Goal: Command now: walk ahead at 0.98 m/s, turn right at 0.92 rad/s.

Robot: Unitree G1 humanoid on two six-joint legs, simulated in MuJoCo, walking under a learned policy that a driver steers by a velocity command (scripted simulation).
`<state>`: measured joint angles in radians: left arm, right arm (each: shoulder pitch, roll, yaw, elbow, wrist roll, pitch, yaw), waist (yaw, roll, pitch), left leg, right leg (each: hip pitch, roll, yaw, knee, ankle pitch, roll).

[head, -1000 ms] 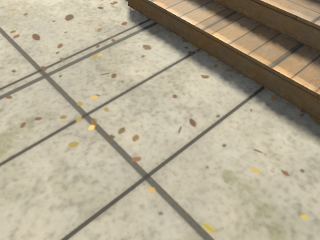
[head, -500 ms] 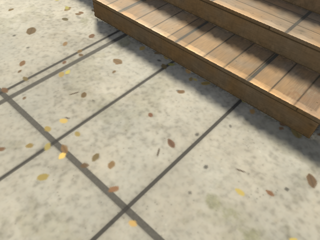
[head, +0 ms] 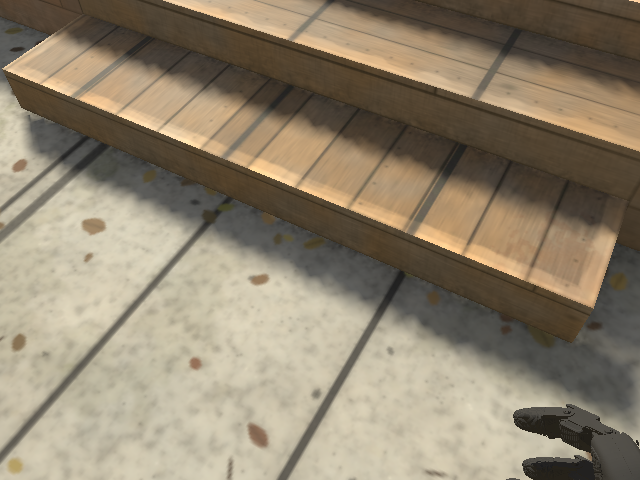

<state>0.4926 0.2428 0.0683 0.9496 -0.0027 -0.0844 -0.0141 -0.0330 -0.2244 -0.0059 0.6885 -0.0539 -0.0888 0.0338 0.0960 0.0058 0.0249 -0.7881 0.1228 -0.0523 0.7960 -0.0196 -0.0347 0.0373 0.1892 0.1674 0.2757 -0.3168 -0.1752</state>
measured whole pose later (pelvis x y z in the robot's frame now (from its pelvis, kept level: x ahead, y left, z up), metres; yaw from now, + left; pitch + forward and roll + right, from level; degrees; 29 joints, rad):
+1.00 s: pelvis +0.66 -0.05 -0.01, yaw +11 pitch +1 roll -2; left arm 0.25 0.31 0.06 0.77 0.04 -0.04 0.00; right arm 0.14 -0.28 -0.06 0.69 -0.03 0.05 0.08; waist 0.02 -0.03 -0.01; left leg -0.37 0.06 0.14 0.69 -0.38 0.10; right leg -0.16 -0.15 -0.38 0.55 -0.37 0.04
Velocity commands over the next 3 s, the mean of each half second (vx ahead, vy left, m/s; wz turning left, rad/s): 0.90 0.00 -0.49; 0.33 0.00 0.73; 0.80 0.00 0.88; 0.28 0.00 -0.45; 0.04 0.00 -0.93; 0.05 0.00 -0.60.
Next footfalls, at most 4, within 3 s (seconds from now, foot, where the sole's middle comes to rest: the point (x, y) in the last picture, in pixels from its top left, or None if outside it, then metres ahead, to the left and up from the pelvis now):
0.14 left None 0.37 0.13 -0.77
0.52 right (455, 397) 0.66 -0.19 -0.77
1.02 left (347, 375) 0.69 0.05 -0.77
1.48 right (355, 166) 1.21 0.07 -0.62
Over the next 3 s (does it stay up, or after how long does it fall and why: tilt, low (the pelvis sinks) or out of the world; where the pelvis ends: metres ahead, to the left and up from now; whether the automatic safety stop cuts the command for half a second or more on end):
stays up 1.26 0.15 0.15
